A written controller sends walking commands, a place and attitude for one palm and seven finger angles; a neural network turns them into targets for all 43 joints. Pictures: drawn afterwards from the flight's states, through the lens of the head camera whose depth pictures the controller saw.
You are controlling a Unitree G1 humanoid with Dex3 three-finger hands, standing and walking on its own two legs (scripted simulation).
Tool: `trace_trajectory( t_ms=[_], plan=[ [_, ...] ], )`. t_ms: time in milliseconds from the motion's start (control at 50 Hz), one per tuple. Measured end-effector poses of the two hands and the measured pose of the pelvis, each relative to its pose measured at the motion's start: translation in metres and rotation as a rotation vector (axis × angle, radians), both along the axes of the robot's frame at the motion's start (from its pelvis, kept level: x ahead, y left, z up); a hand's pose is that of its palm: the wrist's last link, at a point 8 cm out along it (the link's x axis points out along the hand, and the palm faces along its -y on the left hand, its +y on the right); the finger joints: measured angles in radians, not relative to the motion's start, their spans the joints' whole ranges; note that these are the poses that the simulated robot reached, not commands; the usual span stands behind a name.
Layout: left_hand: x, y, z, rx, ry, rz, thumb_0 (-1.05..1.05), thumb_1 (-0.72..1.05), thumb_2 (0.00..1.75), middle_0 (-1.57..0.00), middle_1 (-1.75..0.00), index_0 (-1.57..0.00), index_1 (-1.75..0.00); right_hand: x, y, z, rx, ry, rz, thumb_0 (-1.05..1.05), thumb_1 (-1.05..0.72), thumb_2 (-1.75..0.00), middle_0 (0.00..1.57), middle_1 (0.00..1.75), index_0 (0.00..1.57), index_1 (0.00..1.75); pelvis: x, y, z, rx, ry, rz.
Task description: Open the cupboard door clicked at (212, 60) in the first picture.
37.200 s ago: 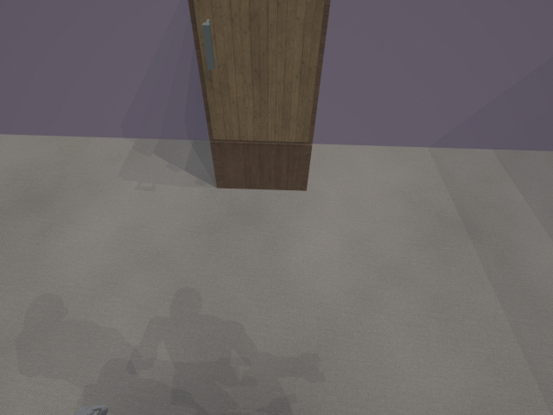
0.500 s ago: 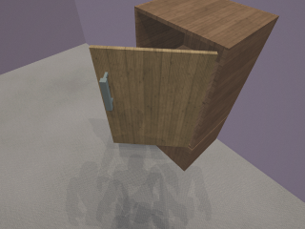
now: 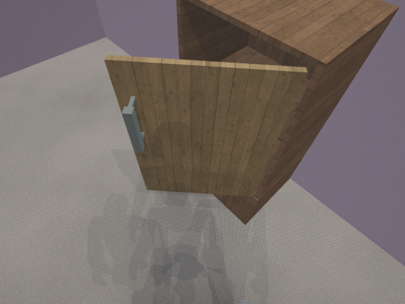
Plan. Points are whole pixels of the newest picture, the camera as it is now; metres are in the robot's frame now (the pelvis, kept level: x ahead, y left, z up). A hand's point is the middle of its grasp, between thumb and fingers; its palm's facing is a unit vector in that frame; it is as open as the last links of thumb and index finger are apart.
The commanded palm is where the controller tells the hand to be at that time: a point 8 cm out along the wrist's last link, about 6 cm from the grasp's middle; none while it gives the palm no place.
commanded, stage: come to a stop and stand still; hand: left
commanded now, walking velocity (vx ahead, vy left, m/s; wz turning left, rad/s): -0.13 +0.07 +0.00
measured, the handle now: (136, 125) +0.52 +0.20 -0.01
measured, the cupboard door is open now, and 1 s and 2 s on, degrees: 43 43 43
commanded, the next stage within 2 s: look again from close up in 1.26 s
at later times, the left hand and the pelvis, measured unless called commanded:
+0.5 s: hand out of the picture +0.04 +0.21 -0.17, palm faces +0.03 -0.97 -0.25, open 7.4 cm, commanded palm none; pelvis -0.02 +0.02 +0.00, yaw +0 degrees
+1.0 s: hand out of the picture -0.02 +0.17 -0.16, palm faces +0.02 -0.97 -0.23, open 7.4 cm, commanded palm none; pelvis -0.03 -0.01 +0.01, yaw +1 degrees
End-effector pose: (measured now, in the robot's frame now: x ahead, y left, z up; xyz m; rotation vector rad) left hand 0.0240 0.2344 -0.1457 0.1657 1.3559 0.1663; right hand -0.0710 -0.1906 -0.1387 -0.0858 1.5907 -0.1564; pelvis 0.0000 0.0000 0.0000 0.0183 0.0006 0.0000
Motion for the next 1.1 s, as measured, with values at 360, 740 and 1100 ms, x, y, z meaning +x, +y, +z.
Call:
trace_trajectory(
  t_ms=[360,740,1100],
  plan=[
    [0.035,0.001,-0.004,-0.018,-0.161,-0.013,0.00,0.91,0.90,-0.20,-0.30,-0.20,-0.30,0.114,-0.032,0.003,-0.100,-0.345,0.069,0.00,-0.91,-0.90,0.20,0.29,0.20,0.29,-0.007,0.010,-0.007,-0.018,-0.004,0.010],
    [-0.049,0.027,0.029,0.090,-0.053,-0.005,0.00,0.90,0.90,-0.20,-0.30,-0.20,-0.30,0.078,-0.035,-0.001,-0.025,-0.371,0.095,0.00,-0.91,-0.90,0.20,0.30,0.20,0.29,-0.035,0.005,0.005,0.002,-0.033,0.001],
    [-0.044,-0.027,0.018,0.015,-0.024,-0.004,0.01,0.92,0.90,-0.20,-0.30,-0.20,-0.30,0.004,-0.054,-0.003,-0.018,-0.138,0.047,0.00,-0.91,-0.90,0.20,0.29,0.20,0.29,-0.031,-0.022,0.009,0.003,-0.034,0.013]
  ],
)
